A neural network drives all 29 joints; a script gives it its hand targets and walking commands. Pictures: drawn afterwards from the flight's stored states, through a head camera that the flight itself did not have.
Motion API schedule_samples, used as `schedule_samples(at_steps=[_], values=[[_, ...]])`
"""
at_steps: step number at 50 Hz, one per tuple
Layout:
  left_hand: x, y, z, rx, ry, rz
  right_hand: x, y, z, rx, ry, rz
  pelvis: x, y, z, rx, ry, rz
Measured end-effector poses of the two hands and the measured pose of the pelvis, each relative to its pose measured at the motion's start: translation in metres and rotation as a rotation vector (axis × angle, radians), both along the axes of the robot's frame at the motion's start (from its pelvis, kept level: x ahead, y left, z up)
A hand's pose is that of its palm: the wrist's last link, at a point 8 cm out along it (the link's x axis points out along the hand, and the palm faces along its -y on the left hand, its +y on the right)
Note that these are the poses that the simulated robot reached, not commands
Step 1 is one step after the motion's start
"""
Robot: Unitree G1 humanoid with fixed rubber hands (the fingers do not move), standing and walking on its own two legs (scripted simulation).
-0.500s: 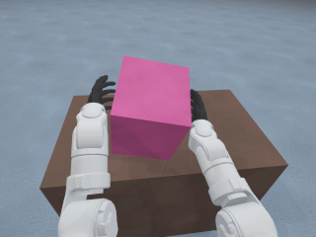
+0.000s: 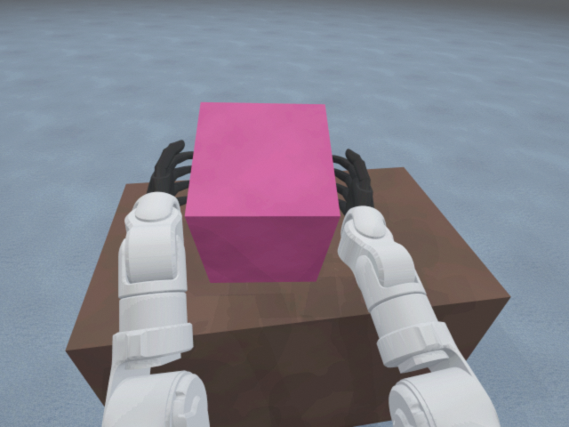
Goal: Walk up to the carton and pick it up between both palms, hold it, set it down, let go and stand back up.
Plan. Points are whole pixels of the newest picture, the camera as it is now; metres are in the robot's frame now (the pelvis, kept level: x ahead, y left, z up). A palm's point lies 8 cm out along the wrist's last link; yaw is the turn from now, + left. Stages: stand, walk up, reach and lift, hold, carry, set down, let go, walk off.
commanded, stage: hold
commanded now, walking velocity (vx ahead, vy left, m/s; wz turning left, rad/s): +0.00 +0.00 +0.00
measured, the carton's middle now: (263, 199) +0.38 +0.01 +0.18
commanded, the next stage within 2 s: none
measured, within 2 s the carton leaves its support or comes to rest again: neither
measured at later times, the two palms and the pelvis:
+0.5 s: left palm (167, 200) +0.36 +0.14 +0.20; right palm (349, 220) +0.35 -0.12 +0.16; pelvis -0.01 +0.00 +0.00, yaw +0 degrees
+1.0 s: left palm (166, 197) +0.36 +0.14 +0.21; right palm (356, 206) +0.35 -0.12 +0.19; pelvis +0.00 +0.00 +0.00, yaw +0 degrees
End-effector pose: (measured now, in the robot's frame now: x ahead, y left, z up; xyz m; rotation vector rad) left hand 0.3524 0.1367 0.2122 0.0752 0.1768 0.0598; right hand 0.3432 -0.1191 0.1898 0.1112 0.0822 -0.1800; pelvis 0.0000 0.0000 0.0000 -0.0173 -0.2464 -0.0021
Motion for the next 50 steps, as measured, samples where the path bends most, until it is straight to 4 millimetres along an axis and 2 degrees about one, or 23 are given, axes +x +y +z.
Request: schedule_samples(at_steps=[6,10,16,20,32,36,41,50], values=[[-0.011,0.001,0.003,-0.001,-0.011,0.000,-0.011,0.001,0.002,-0.026,-0.011,0.006,-0.009,0.001,-0.001,-0.001,-0.012,0.000],[-0.014,0.000,-0.001,0.002,0.009,-0.001,-0.014,0.001,-0.007,-0.075,0.015,0.012,-0.013,0.002,-0.001,-0.002,-0.017,0.000],[-0.009,-0.003,-0.015,0.016,0.058,0.003,-0.013,-0.001,-0.029,-0.121,0.075,0.015,-0.015,0.001,-0.001,-0.002,-0.005,-0.001],[-0.001,-0.003,-0.014,0.018,0.051,0.006,-0.006,0.000,-0.032,-0.118,0.072,0.015,-0.013,0.001,0.000,-0.001,0.015,-0.001],[0.024,0.001,-0.014,0.017,0.040,0.022,0.022,0.005,-0.032,-0.081,0.065,0.015,0.006,-0.001,0.001,0.001,0.048,0.000],[0.026,0.002,-0.005,0.012,-0.001,0.020,0.026,0.004,-0.018,-0.011,0.017,0.006,0.010,-0.001,0.001,0.001,0.053,0.000],[0.022,0.001,0.010,0.005,-0.054,0.010,0.024,0.003,0.002,0.015,-0.040,0.000,0.011,-0.001,0.001,0.001,0.044,0.000],[0.005,-0.002,-0.002,0.003,0.005,-0.002,0.005,-0.002,-0.002,0.001,0.004,-0.001,0.003,-0.001,0.000,0.001,0.007,0.000]])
